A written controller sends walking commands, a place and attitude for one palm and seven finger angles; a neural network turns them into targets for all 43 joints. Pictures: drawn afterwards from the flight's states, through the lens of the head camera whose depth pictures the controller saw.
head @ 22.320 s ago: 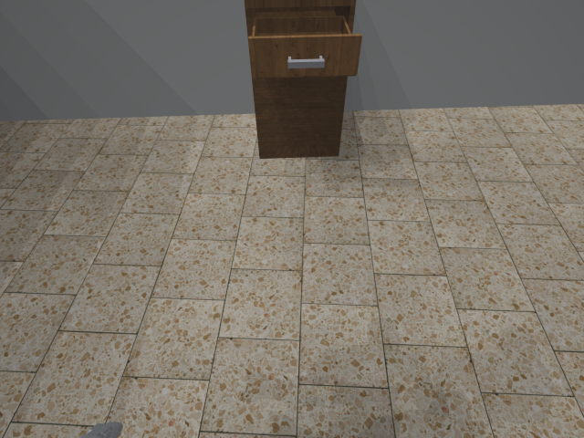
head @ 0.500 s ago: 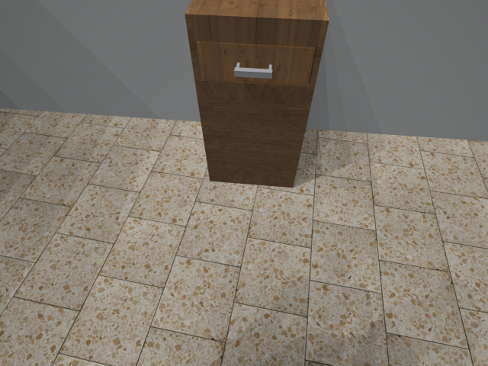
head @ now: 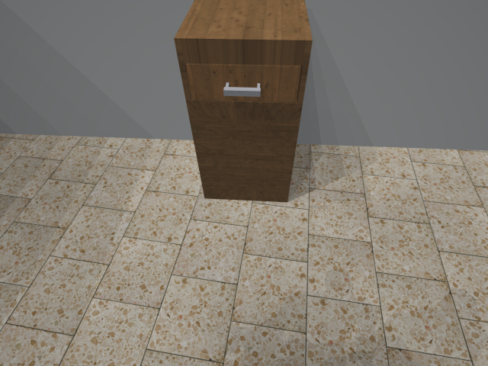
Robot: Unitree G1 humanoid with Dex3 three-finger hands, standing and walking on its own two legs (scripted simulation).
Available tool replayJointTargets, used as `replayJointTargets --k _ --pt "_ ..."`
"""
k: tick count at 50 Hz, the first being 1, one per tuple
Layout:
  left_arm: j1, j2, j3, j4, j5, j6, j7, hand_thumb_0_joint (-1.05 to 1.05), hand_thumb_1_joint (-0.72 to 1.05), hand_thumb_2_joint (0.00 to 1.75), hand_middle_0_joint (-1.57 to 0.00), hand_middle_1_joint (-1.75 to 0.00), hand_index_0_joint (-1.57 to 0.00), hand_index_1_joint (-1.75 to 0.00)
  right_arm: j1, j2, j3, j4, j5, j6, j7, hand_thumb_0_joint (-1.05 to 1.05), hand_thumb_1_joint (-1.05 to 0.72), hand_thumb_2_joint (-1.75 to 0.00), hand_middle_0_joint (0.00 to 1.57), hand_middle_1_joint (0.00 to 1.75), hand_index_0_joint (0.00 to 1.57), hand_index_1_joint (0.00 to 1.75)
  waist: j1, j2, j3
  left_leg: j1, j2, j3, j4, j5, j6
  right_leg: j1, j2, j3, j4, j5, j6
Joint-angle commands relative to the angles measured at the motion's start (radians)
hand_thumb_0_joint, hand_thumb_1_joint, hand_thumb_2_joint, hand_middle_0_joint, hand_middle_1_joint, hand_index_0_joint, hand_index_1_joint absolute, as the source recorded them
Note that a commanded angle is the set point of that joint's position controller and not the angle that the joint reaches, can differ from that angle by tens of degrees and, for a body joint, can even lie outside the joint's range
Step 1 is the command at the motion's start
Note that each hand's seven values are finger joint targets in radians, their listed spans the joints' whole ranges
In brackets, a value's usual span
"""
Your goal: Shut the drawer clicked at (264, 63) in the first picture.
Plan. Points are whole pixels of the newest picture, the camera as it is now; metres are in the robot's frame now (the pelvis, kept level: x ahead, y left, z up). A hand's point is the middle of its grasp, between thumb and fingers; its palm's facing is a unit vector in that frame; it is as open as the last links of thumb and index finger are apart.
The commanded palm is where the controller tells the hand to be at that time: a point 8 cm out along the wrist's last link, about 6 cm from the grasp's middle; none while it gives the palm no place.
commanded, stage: let the arm hang, fingers relaxed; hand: left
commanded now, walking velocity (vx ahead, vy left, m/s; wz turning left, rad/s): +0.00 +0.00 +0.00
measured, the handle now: (242, 88) +1.00 +0.05 -0.09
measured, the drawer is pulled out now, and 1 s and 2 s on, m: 0.00 0.00 0.00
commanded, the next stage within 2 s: look to check the result in 0.06 s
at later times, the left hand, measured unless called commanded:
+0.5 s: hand out of the picture +0.07 +0.22 -0.16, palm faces -0.01 -0.95 -0.32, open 7.4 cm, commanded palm none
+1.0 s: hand out of the picture +0.11 +0.23 -0.15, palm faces -0.02 -0.94 -0.34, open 7.4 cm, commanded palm none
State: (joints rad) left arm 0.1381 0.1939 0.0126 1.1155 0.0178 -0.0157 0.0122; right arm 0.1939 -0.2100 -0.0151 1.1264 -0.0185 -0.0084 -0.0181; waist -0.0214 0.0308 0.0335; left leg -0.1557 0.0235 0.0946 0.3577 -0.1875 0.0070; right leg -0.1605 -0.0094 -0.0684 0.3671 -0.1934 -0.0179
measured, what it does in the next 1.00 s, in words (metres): stands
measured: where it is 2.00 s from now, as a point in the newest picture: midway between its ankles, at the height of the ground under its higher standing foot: outside the picture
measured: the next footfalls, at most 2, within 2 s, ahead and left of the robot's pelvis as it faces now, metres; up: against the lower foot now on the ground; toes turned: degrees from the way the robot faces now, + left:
none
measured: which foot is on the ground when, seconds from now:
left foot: down 0.00-1.00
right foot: down 0.00-1.00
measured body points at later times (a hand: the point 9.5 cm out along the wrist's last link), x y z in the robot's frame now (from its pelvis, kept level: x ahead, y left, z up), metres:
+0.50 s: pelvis +0.01 -0.01 +0.00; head +0.03 -0.03 +0.45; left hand +0.07 +0.27 -0.14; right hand +0.06 -0.29 -0.15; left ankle +0.00 +0.11 -0.75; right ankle +0.00 -0.11 -0.75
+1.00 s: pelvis +0.02 -0.01 +0.00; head +0.04 -0.03 +0.45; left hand +0.11 +0.27 -0.13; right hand +0.08 -0.30 -0.14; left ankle +0.00 +0.11 -0.75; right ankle +0.00 -0.11 -0.75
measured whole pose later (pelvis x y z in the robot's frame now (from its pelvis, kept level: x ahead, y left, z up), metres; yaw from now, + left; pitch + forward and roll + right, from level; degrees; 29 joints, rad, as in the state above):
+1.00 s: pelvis +0.02 -0.01 +0.00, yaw +0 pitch +0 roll +0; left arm 0.09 0.30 0.02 1.13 0.02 -0.02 0.00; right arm 0.12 -0.32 -0.01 1.12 -0.02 -0.01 -0.01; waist -0.02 0.03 0.05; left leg -0.10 0.04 0.09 0.29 -0.19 -0.02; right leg -0.10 0.01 -0.08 0.29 -0.19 -0.03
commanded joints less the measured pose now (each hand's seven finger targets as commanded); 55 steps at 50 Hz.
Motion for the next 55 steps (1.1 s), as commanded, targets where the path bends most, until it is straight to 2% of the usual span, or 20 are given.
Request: replayJointTargets --k 1,4,11,18,20,25,29,34,41,46,55 --pt "0.027 0.189 0.035 -0.037 -0.005 -0.014 0.013 0.0 0.9 0.9 -0.2 -0.3 -0.2 -0.3 0.03 -0.146 -0.023 -0.034 0.001 -0.01 -0.009 0.0 -0.9 -0.9 0.2 0.3 0.2 0.3 0.012 -0.016 -0.03 0.028 0.105 -0.112 -0.06 0.13 0.017 0.006 -0.112 0.112 -0.073 0.144 -0.022" --pt "0.025 0.2 0.037 -0.034 -0.005 -0.016 0.013 0.0 0.9 0.9 -0.2 -0.3 -0.2 -0.3 0.023 -0.158 -0.026 -0.035 0.002 -0.009 -0.009 0.0 -0.9 -0.9 0.2 0.3 0.2 0.3 0.012 -0.03 -0.034 0.039 0.106 -0.112 -0.057 0.13 0.018 0.008 -0.112 0.112 -0.081 0.148 -0.023" --pt "0.01 0.225 0.039 -0.027 -0.007 -0.018 0.011 0.0 0.9 0.9 -0.2 -0.3 -0.2 -0.3 0.005 -0.185 -0.027 -0.035 0.002 -0.009 -0.01 0.0 -0.9 -0.9 0.2 0.3 0.2 0.3 0.01 -0.022 -0.047 0.058 0.109 -0.111 -0.06 0.141 0.015 0.028 -0.119 0.116 -0.092 0.182 -0.027" --pt "-0.012 0.253 0.038 -0.022 -0.008 -0.019 0.009 0.0 0.9 0.9 -0.2 -0.3 -0.2 -0.3 -0.015 -0.219 -0.028 -0.037 0.002 -0.005 -0.008 0.0 -0.9 -0.9 0.2 0.3 0.2 0.3 0.007 -0.034 -0.037 0.061 0.113 -0.112 -0.071 0.11 0.013 0.026 -0.121 0.121 -0.113 0.151 -0.027" --pt "-0.013 0.262 0.04 -0.023 -0.007 -0.02 0.009 0.0 0.9 0.9 -0.2 -0.3 -0.2 -0.3 -0.018 -0.223 -0.028 -0.038 0.003 -0.007 -0.007 0.0 -0.9 -0.9 0.2 0.3 0.2 0.3 0.007 -0.032 -0.058 0.071 0.114 -0.111 -0.068 0.129 0.014 0.042 -0.125 0.12 -0.11 0.178 -0.026" --pt "-0.031 0.279 0.039 -0.024 -0.007 -0.021 0.008 0.0 0.9 0.9 -0.2 -0.3 -0.2 -0.3 -0.04 -0.242 -0.029 -0.042 0.004 -0.005 -0.005 0.0 -0.9 -0.9 0.2 0.3 0.2 0.3 0.006 -0.038 -0.035 0.07 0.114 -0.112 -0.072 0.122 0.011 0.03 -0.125 0.124 -0.121 0.176 -0.022" --pt "-0.041 0.291 0.041 -0.031 -0.006 -0.023 0.008 0.0 0.9 0.9 -0.2 -0.3 -0.2 -0.3 -0.048 -0.259 -0.03 -0.047 0.004 -0.009 -0.005 0.0 -0.9 -0.9 0.2 0.3 0.2 0.3 0.008 -0.028 -0.072 0.083 0.118 -0.116 -0.071 0.158 0.011 0.058 -0.127 0.121 -0.111 0.215 -0.023" --pt "-0.054 0.3 0.044 -0.035 -0.006 -0.024 0.008 0.0 0.9 0.9 -0.2 -0.3 -0.2 -0.3 -0.063 -0.268 -0.03 -0.054 0.004 -0.011 -0.005 0.0 -0.9 -0.9 0.2 0.3 0.2 0.3 0.009 -0.041 -0.072 0.09 0.121 -0.117 -0.074 0.187 0.011 0.065 -0.128 0.118 -0.108 0.252 -0.021" --pt "-0.074 0.307 0.043 -0.042 -0.007 -0.023 0.005 0.0 0.9 0.9 -0.2 -0.3 -0.2 -0.3 -0.077 -0.281 -0.028 -0.056 0.001 -0.011 -0.004 0.0 -0.9 -0.9 0.2 0.3 0.2 0.3 0.008 -0.032 -0.058 0.087 0.122 -0.117 -0.086 0.172 0.009 0.062 -0.129 0.12 -0.117 0.228 -0.02" --pt "-0.077 0.313 0.042 -0.044 -0.007 -0.025 0.005 0.0 0.9 0.9 -0.2 -0.3 -0.2 -0.3 -0.08 -0.287 -0.028 -0.056 0.002 -0.013 -0.003 0.0 -0.9 -0.9 0.2 0.3 0.2 0.3 0.007 -0.024 -0.081 0.101 0.124 -0.118 -0.086 0.186 0.009 0.076 -0.13 0.121 -0.116 0.239 -0.021" --pt "-0.075 0.32 0.041 -0.043 -0.008 -0.025 0.006 0.0 0.9 0.9 -0.2 -0.3 -0.2 -0.3 -0.083 -0.295 -0.03 -0.057 0.004 -0.013 -0.005 0.0 -0.9 -0.9 0.2 0.3 0.2 0.3 0.007 -0.029 -0.082 0.117 0.128 -0.11 -0.083 0.217 0.009 0.077 -0.133 0.118 -0.11 0.284 -0.021"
